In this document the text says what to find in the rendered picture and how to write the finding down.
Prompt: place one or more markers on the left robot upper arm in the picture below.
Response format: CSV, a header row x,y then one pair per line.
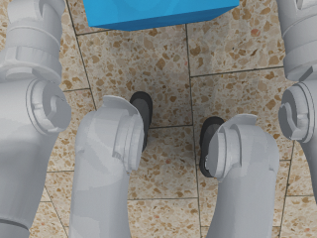
x,y
32,113

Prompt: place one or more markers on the carton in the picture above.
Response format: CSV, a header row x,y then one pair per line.
x,y
135,15

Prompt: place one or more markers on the right robot upper arm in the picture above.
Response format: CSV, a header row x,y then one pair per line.
x,y
297,117

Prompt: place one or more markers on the left robot forearm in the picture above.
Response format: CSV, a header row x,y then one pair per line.
x,y
32,41

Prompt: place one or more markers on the right robot forearm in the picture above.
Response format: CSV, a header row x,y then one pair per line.
x,y
298,26

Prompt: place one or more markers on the robot left foot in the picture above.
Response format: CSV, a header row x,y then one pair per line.
x,y
143,102

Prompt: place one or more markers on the robot right thigh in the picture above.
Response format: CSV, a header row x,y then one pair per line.
x,y
246,184

